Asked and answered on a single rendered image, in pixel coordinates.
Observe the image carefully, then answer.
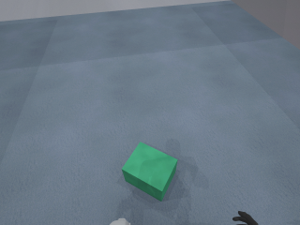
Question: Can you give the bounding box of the carton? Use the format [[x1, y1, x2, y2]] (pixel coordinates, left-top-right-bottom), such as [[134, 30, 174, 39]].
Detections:
[[122, 142, 178, 202]]

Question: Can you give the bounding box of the robot right hand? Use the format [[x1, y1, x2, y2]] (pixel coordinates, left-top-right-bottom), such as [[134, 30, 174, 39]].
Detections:
[[232, 211, 259, 225]]

